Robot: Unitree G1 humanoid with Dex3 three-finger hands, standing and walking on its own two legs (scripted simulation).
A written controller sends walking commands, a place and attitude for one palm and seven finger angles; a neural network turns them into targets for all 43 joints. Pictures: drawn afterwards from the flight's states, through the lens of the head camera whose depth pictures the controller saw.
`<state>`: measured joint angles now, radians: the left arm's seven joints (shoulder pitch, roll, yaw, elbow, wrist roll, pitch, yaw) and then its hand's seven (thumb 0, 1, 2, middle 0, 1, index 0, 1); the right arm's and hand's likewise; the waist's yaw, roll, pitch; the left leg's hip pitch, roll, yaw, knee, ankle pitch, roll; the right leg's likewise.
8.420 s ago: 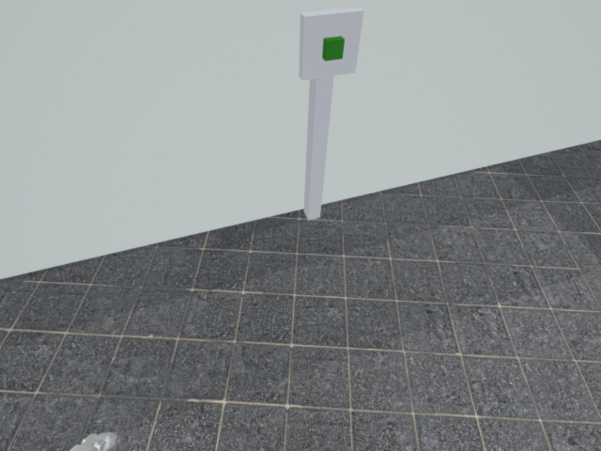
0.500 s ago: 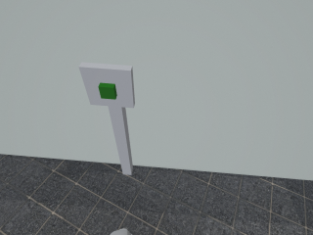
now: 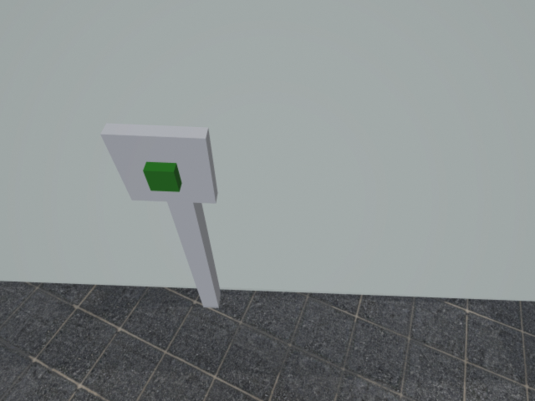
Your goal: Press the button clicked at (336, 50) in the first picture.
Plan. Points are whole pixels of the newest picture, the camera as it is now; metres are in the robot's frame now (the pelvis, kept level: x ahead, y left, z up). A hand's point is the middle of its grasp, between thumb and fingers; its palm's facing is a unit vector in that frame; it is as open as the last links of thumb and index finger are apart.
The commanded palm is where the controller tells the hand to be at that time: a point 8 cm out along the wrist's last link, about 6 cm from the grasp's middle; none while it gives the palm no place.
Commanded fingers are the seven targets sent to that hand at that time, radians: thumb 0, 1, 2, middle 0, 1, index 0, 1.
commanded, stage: come to a stop and stand still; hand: left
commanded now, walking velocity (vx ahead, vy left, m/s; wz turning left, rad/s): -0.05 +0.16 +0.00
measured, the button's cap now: (163, 175) +0.49 +0.23 +0.02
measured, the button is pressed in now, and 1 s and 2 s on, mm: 0 0 0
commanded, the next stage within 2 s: look again from close up in 0.64 s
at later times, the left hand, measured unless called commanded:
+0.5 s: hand out of the picture -0.02 +0.19 -0.18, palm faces +0.09 -0.97 -0.21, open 7.3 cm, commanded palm none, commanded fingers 0.00 0.90 0.90 -0.20 -0.30 -0.20 -0.30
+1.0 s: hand out of the picture -0.03 +0.16 -0.18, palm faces +0.01 -0.98 -0.21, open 7.3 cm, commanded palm none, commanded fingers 0.00 0.90 0.90 -0.20 -0.30 -0.20 -0.30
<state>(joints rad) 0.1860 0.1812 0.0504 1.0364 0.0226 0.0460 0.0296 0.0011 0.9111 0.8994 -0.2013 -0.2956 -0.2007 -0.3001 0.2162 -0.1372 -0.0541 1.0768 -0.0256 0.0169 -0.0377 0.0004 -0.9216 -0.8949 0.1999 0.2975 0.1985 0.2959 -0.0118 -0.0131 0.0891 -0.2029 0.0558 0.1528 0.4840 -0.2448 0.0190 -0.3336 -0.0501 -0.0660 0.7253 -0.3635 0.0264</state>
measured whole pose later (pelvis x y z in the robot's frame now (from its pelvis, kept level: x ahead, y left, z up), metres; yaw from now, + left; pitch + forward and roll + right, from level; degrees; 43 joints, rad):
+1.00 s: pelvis -0.03 +0.00 -0.01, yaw +0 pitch -1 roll +0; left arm 0.29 0.12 -0.01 1.13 0.02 -0.02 0.04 0.02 0.93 0.90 -0.21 -0.30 -0.20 -0.30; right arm 0.33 -0.13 0.01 1.09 -0.02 -0.02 -0.02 0.00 -0.90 -0.90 0.20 0.30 0.19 0.30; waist -0.02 0.05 0.02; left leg -0.18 0.03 0.03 0.55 -0.37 -0.01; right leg -0.23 -0.01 -0.07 0.56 -0.32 -0.02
